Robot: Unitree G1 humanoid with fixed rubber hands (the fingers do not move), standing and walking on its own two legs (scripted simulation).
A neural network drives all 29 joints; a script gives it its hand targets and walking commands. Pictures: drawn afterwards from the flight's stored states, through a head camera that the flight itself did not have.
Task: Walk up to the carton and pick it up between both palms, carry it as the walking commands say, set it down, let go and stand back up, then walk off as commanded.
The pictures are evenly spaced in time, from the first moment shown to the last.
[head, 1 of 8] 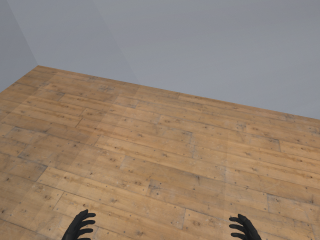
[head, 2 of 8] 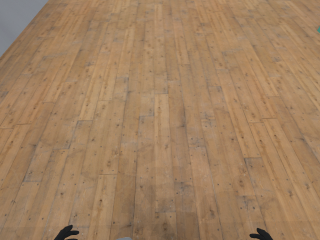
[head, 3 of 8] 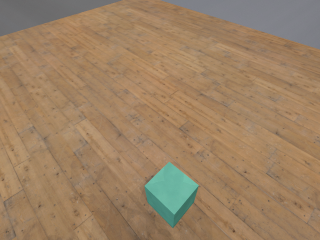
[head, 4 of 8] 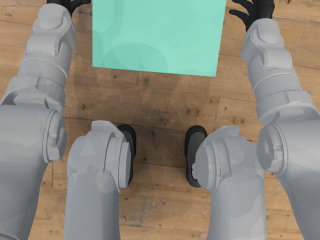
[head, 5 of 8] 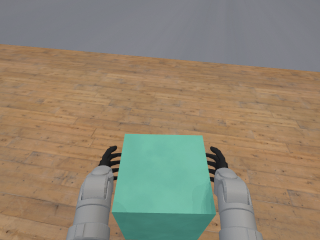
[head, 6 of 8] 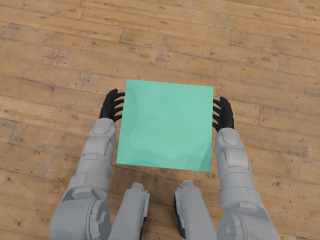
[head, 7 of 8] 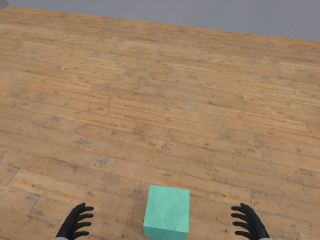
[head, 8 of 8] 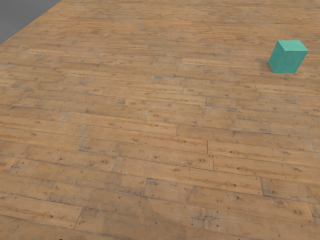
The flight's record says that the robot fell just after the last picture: no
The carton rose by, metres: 0.67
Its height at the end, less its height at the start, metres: +0.00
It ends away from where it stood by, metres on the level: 0.10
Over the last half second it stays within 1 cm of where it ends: yes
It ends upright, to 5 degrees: yes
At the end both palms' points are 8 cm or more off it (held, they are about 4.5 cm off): yes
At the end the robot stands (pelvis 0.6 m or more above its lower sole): yes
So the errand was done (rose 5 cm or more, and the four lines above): yes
